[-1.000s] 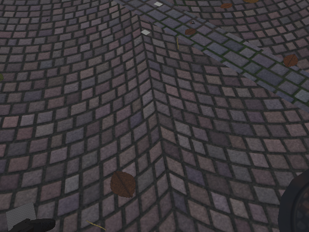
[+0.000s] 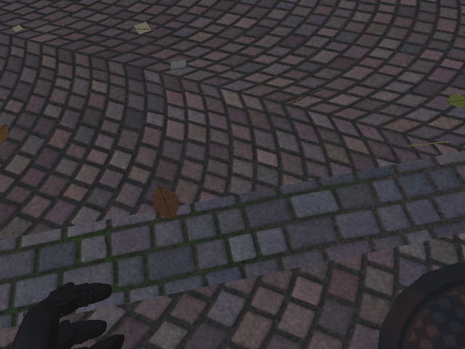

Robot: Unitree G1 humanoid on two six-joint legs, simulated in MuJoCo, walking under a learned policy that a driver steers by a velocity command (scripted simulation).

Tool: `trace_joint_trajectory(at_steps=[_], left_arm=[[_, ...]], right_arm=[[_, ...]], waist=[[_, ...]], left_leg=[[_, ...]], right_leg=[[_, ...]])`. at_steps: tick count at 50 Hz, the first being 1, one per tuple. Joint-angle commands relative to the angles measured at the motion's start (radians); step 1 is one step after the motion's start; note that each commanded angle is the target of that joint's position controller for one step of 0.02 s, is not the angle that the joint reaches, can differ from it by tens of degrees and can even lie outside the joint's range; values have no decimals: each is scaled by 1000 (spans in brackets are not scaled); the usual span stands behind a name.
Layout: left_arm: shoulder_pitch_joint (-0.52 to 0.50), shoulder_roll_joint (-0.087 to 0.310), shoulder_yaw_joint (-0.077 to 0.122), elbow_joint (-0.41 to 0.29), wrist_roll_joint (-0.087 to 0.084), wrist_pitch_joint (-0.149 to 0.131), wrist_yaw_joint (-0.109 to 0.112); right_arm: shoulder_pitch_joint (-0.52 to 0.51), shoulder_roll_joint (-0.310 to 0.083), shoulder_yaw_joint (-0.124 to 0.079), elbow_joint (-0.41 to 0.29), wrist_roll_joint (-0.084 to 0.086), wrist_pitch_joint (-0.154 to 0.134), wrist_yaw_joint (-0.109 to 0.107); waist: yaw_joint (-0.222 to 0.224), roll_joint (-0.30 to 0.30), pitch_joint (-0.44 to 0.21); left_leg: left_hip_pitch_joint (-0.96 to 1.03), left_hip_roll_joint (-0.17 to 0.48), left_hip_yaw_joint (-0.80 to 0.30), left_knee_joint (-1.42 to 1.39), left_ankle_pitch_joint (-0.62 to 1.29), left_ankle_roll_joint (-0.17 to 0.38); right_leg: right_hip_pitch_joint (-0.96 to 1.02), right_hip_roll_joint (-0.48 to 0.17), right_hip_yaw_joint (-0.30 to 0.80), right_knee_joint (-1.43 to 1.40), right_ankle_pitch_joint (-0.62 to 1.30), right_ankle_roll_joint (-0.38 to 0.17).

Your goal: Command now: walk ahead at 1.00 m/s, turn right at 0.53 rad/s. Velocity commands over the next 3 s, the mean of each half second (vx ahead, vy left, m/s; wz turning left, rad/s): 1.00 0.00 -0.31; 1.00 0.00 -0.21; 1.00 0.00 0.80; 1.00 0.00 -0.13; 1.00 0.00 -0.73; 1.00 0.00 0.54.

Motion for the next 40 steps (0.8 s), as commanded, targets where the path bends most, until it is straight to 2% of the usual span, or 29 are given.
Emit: trace_joint_trajectory(at_steps=[1, 3, 4, 5, 6, 7, 8, 9, 10, 11, 12, 14, 17, 19, 21, 24, 26, 27, 28, 29, 30, 31, 32, 33, 35, 36, 37, 38, 40], left_arm=[[-100, 41, 8, -81, 1, -30, -20], [11, 108, 43, -74, 1, -24, -17], [225, 169, 77, -19, -2, -15, -6], [480, 220, 109, 65, -4, -1, 12], [462, 304, 110, 95, 8, -9, 20], [501, 231, 91, 83, 17, -29, 13], [476, 172, 75, 104, 26, -46, 9], [427, 167, 71, 119, 23, -60, 8], [348, 133, 59, 120, 31, -70, 6], [295, 78, 42, 117, 52, -77, 4], [269, 41, 31, 118, 56, -80, 2], [274, 21, 24, 142, 28, -86, 8], [325, 60, 30, 172, 30, -94, 33], [376, 54, 27, 187, 24, -98, 46], [445, 87, 35, 216, 8, -100, 49], [493, 111, 44, 257, -4, -75, 58], [500, 135, 50, 275, 17, -49, 69], [477, 162, 53, 279, 44, -34, 67], [406, 166, 48, 259, 64, -23, 64], [581, -19, 7, 232, 55, -42, 57], [629, -55, -26, 236, -2, -58, 44], [462, 67, 9, 209, -43, -56, 54], [333, 101, 17, 172, -37, -56, 62], [234, 93, 17, 146, -9, -57, 61], [248, 29, 17, 138, -7, -33, 48], [292, -14, 11, 138, -20, -19, 44], [285, -36, 2, 135, -21, -9, 42], [243, -42, -4, 119, -15, -8, 41], [159, -22, -11, 86, 14, -23, 35]], right_arm=[[-62, -190, -24, -61, 9, -12, 0], [-57, -241, -28, -45, 6, 4, -11], [-90, -248, -25, -45, 5, 15, -17], [-138, -236, -16, -61, 6, 17, -29], [7, -29, 35, -105, -10, -3, -12], [-3, -71, 44, -107, 30, -48, -6], [-164, -119, 24, -145, 69, -64, -8], [-234, -90, 36, -178, 70, -74, -12], [-258, -68, 39, -169, 50, -74, -15], [-214, -60, 36, -152, 39, -60, -9], [-184, -54, 35, -141, 37, -41, 0], [-195, -32, 39, -140, 24, -13, 8], [-369, -10, 57, -202, -2, -12, 14], [-491, 12, 69, -234, -9, -32, 31], [-567, 11, 67, -268, 1, -46, 43], [-615, -47, 44, -306, 14, -50, 46], [-520, -105, 16, -302, 20, -48, 39], [-375, -147, -7, -280, 37, -41, 27], [-136, -166, -17, -238, 43, -26, 8], [6, -245, -40, -199, -9, -27, -1], [39, -209, -33, -182, -3, -36, 25], [-17, -123, -22, -182, 4, -29, 18], [-76, -85, -14, -168, 4, -23, 10], [-107, -71, -12, -143, -13, -19, 8], [-176, 1, 9, -109, -38, -30, 13], [-194, 13, 14, -92, -25, -30, 19], [-212, 16, 16, -78, -5, -30, 25], [-220, 5, 15, -68, 11, -31, 27], [-220, -65, -1, -61, 19, -33, 18]], waist=[[91, 42, 110], [201, 165, -7], [319, 190, -117], [443, 146, -208], [237, -222, -299], [269, -189, -529], [291, -105, -336], [247, -18, -184], [194, 49, -104], [135, 33, -76], [102, -9, -56], [77, -3, 3], [120, 11, 100], [169, 28, 114], [196, 32, 117], [180, 3, 107], [106, -69, -3], [13, -115, -112], [-129, -157, -249], [-30, 146, -490], [-23, 408, -694], [-60, 323, -496], [-59, 197, -311], [-42, 54, -181], [60, 59, -87], [108, 104, -66], [131, 93, -14], [147, 83, 50], [171, 44, 109]], left_leg=[[-169, 264, -47, -95, 978, 178], [-71, 304, -38, 144, 1461, 180], [-132, 301, -36, 362, 1544, 170], [-363, 247, -33, 694, 1342, 137], [-805, 54, -87, 1118, 3, 93], [-884, 7, -324, 1261, -111, 129], [-974, 43, -340, 1269, -45, 137], [-983, 81, -334, 1197, 19, 144], [-946, 118, -328, 1129, 71, 140], [-884, 150, -336, 1086, 122, 137], [-851, 166, -333, 1063, 141, 128], [-863, 196, -314, 982, 148, 98], [-933, 188, -260, 755, 356, 47], [-806, 137, -205, 541, 600, 43], [-685, 86, -206, 393, 715, 46], [-721, 43, -240, 259, 642, 58], [-611, -13, -220, 285, 492, 79], [-455, -29, -203, 326, 415, 100], [-134, 54, -238, 420, 354, 118], [344, 345, -681, 426, 47, 255], [470, 459, -1111, 182, -343, 322], [355, 410, -1007, 102, -389, 255], [195, 378, -825, 106, -221, 218], [8, 343, -678, 83, -8, 204], [-246, 280, -519, 36, 145, 217], [-309, 288, -491, 3, 122, 246], [-374, 292, -478, -36, 103, 266], [-423, 299, -461, -74, 105, 282], [-450, 284, -426, -129, 141, 296]], right_leg=[[208, 105, -106, -159, 0, -46], [370, 173, -134, -181, -131, -88], [629, 191, -123, -235, -111, -121], [1000, 147, -31, -321, -41, -143], [1354, -95, 456, -339, -273, -235], [1393, -195, 837, -530, -571, -299], [1258, -184, 767, -618, -506, -254], [1076, -161, 652, -647, -407, -240], [916, -125, 545, -655, -322, -221], [806, -83, 456, -674, -274, -206], [730, -67, 414, -698, -251, -206], [632, -53, 332, -746, -194, -200], [545, -10, 196, -801, -34, -184], [471, 36, 127, -832, -16, -157], [477, 10, 155, -876, -43, -152], [730, -50, 197, -800, 108, -128], [868, -71, 220, -626, 505, -96], [883, -61, 212, -438, 689, -75], [701, -32, 196, -153, 649, -40], [303, 103, 160, 318, 113, 10], [162, 154, 219, 536, -396, 26], [60, 92, 179, 569, -343, 18], [10, 51, 141, 556, -306, 17], [34, 16, 116, 507, -297, 9], [164, -43, 128, 444, -278, -4], [185, -47, 136, 421, -308, -2], [177, -57, 143, 381, -352, 2], [140, -63, 149, 316, -356, 8], [85, -90, 126, 162, -188, 27]])
Next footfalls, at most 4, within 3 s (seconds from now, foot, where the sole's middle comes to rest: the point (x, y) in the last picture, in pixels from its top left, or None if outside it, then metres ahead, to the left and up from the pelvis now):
0.10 right None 0.30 -0.10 -0.75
0.56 left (208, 241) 0.81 0.06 -0.75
1.00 right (319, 157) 1.10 -0.38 -0.75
1.46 left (248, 87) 1.53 -0.18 -0.75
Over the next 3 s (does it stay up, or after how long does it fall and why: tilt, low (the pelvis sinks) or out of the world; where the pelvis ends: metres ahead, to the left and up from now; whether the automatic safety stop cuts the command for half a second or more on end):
stays up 2.72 -0.29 0.01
